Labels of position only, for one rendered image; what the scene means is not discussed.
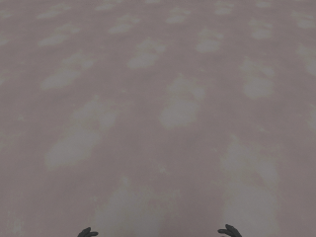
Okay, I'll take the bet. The robot left hand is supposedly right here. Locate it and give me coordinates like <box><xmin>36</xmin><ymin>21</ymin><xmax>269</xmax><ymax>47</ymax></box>
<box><xmin>77</xmin><ymin>227</ymin><xmax>99</xmax><ymax>237</ymax></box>

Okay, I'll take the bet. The robot right hand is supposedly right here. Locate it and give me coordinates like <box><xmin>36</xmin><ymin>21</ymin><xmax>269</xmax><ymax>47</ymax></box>
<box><xmin>217</xmin><ymin>224</ymin><xmax>242</xmax><ymax>237</ymax></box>

